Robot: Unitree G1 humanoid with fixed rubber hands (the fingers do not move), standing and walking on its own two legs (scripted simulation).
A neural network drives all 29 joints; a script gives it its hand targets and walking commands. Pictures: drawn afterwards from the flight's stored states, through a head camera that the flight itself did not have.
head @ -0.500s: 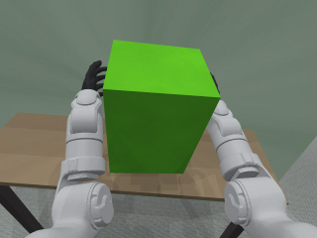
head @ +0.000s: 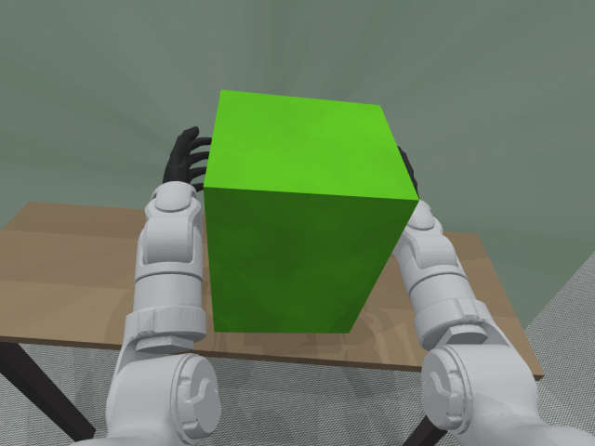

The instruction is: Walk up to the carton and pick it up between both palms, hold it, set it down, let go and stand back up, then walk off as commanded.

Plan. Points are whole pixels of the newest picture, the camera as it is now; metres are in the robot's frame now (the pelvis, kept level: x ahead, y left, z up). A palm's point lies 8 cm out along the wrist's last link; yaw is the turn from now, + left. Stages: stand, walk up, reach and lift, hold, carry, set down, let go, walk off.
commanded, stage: set down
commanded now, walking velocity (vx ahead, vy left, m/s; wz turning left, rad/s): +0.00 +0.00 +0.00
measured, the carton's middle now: (292, 225) +0.38 +0.01 +0.14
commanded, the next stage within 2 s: none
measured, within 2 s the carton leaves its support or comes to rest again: rests again in 1.80 s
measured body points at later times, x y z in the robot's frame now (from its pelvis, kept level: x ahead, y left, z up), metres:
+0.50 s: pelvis +0.00 +0.00 +0.00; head -0.02 +0.02 +0.45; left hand +0.41 +0.15 +0.17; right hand +0.41 -0.15 +0.15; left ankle +0.01 +0.13 -0.75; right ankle +0.02 -0.12 -0.75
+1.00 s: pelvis +0.00 +0.00 +0.00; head -0.01 +0.02 +0.45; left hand +0.40 +0.15 +0.15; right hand +0.41 -0.15 +0.13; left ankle +0.01 +0.13 -0.75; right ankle +0.02 -0.12 -0.75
